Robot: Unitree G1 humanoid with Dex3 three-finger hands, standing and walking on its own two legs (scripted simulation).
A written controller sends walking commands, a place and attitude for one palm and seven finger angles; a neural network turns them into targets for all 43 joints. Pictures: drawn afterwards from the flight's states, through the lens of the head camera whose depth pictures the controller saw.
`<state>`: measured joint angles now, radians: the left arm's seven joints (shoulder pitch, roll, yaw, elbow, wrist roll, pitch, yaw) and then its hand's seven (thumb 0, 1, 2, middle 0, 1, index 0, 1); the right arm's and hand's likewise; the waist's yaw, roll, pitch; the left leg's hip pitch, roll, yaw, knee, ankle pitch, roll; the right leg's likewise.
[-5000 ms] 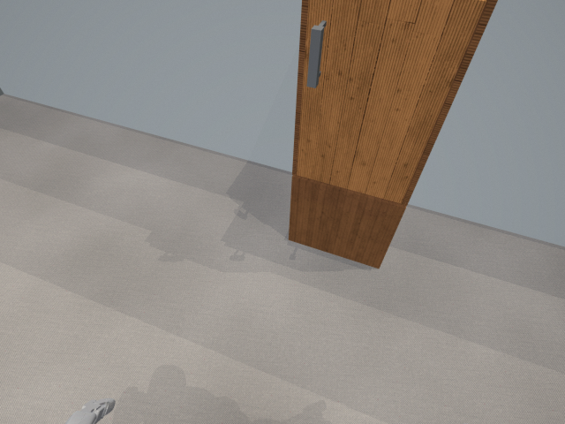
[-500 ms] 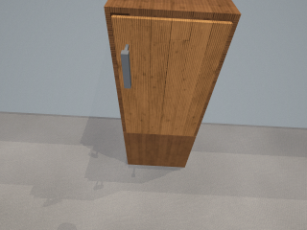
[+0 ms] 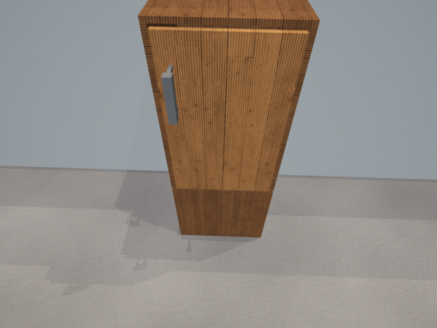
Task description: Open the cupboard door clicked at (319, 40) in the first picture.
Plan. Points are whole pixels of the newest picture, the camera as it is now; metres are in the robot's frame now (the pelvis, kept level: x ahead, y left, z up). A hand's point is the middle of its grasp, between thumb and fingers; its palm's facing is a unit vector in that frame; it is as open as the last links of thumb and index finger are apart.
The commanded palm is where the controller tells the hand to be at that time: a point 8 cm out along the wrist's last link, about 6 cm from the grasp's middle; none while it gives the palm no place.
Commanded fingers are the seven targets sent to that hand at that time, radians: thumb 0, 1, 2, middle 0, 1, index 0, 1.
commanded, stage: come to a stop and stand still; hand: left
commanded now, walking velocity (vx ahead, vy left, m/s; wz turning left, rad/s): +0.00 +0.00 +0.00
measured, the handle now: (171, 95) +0.64 +0.15 +0.09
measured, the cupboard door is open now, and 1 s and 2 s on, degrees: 0 0 0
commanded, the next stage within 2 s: look again from close up in 0.42 s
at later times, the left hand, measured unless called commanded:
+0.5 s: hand out of the picture -0.01 +0.13 -0.18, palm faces +0.04 -0.99 -0.15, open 7.4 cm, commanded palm none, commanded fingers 0.00 0.90 0.90 -0.20 -0.30 -0.20 -0.30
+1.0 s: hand out of the picture +0.08 +0.19 -0.18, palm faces +0.00 -0.98 -0.22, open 7.4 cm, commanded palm none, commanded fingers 0.00 0.90 0.90 -0.20 -0.30 -0.20 -0.30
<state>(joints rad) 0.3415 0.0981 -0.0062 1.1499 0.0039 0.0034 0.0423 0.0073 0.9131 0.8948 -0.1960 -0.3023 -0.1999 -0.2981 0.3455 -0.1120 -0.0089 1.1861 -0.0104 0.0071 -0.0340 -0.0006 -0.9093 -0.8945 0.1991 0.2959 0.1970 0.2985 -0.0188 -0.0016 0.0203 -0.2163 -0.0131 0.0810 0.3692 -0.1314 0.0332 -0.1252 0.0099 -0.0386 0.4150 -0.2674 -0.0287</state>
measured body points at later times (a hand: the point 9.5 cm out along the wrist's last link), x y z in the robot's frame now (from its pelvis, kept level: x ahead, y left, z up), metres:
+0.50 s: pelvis +0.02 -0.02 +0.00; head +0.02 -0.02 +0.45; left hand -0.01 +0.18 -0.16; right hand +0.00 -0.22 -0.17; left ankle +0.05 +0.10 -0.74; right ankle -0.03 -0.10 -0.74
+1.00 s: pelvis +0.05 +0.00 -0.01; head +0.06 +0.01 +0.44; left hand +0.08 +0.24 -0.16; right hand +0.05 -0.22 -0.17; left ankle +0.04 +0.10 -0.74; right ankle -0.03 -0.10 -0.74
